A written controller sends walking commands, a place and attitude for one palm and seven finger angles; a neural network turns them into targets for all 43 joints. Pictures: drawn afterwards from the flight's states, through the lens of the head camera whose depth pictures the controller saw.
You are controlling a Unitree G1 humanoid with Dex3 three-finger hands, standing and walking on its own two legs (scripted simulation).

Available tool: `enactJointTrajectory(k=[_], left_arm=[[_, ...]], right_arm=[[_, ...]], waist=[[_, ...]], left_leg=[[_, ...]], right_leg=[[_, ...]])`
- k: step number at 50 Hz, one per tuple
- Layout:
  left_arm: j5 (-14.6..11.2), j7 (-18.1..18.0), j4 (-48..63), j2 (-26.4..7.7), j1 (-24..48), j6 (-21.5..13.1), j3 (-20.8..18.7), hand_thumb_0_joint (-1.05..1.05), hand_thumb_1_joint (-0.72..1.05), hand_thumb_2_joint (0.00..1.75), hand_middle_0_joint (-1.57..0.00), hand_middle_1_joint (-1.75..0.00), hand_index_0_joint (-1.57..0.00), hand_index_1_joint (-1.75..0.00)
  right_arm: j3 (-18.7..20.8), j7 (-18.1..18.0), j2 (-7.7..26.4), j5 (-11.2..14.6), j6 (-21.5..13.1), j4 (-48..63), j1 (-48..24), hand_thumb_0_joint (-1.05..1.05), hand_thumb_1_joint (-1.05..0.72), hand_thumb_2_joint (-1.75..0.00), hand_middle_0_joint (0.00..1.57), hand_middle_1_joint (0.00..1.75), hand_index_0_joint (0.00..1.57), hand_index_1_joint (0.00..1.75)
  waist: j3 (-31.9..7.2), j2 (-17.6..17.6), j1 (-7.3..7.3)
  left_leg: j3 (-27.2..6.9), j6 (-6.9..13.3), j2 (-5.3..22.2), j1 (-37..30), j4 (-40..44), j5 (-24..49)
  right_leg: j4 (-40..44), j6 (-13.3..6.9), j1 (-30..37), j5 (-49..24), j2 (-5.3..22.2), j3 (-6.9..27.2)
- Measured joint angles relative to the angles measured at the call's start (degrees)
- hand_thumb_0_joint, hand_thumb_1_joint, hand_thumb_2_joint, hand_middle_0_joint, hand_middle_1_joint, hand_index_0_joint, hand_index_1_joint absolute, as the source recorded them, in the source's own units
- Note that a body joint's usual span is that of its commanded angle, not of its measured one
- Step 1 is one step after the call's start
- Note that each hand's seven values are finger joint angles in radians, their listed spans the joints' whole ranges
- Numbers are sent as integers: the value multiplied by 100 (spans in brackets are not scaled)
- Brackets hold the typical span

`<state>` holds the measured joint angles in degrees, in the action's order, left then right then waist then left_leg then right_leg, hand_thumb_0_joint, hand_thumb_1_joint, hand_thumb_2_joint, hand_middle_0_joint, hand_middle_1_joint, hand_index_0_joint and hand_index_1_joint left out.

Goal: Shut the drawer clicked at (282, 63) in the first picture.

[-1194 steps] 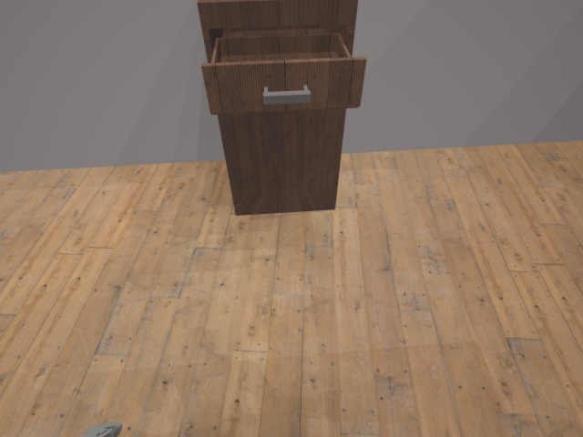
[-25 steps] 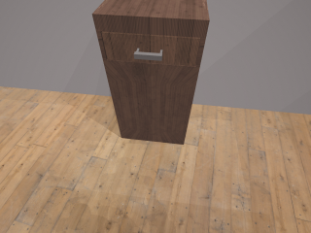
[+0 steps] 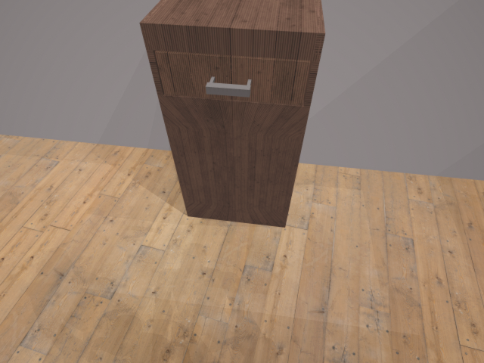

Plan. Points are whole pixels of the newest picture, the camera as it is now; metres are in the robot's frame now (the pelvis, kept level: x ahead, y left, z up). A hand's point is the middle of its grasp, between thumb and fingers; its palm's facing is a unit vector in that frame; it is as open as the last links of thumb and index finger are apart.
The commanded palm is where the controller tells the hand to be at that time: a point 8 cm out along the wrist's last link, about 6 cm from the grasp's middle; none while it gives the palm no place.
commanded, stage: look to check the result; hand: left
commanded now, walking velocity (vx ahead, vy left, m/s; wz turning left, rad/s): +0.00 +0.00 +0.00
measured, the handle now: (229, 85) +0.84 +0.08 +0.01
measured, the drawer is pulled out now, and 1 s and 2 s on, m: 0.00 0.00 0.00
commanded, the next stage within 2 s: stand and wait in 0.04 s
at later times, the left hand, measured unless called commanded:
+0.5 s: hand out of the picture -0.01 +0.16 -0.17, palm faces +0.05 -0.98 -0.18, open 7.4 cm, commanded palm none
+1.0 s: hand out of the picture -0.01 +0.16 -0.17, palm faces +0.04 -0.98 -0.19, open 7.4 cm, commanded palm none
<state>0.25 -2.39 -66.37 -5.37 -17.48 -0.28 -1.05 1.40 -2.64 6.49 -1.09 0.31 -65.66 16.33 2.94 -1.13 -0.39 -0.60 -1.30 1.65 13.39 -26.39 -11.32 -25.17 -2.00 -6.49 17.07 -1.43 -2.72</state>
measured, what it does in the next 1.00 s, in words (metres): stands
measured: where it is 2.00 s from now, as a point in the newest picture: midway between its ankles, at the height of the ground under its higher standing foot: outside the picture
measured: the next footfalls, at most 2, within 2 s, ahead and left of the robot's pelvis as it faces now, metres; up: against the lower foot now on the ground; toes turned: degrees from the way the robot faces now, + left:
none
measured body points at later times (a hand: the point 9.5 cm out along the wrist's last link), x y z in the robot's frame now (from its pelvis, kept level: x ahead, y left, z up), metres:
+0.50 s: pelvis +0.00 +0.00 +0.00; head +0.01 -0.01 +0.45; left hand -0.01 +0.21 -0.16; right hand -0.01 -0.21 -0.17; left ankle +0.03 +0.13 -0.74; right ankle -0.04 -0.09 -0.74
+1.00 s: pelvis +0.00 +0.00 +0.00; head +0.02 -0.01 +0.45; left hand -0.01 +0.22 -0.16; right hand -0.01 -0.22 -0.16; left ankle +0.03 +0.13 -0.74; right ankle -0.04 -0.09 -0.74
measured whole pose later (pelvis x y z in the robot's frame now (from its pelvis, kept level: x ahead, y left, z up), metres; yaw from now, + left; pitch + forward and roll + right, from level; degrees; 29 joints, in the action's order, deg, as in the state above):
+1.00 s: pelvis +0.00 +0.00 +0.00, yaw -1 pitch -2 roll +0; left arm 0.3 -1.9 -66.2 -7.2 -16.0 -0.4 -1.3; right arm 1.3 -2.4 8.0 -1.1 0.1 -66.0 15.2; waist 3.3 -1.1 -0.5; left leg 0.0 -1.5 2.0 12.0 -24.7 -10.8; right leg -23.3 -2.2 -5.3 16.2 -1.8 -2.1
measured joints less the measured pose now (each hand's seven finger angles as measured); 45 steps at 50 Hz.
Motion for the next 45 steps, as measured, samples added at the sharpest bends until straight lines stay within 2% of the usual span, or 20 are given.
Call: enactJointTrajectory(k=[45], left_arm=[[2,38,18,-155,118,-8,-15,1,91,90,-20,-30,-20,-30]], right_arm=[[-17,23,119,-9,-15,-33,-92,0,-91,-90,20,30,20,30]], waist=[[26,3,-14]], left_leg=[[54,-18,40,-135,150,40]], right_leg=[[174,-17,121,-77,-35,56]])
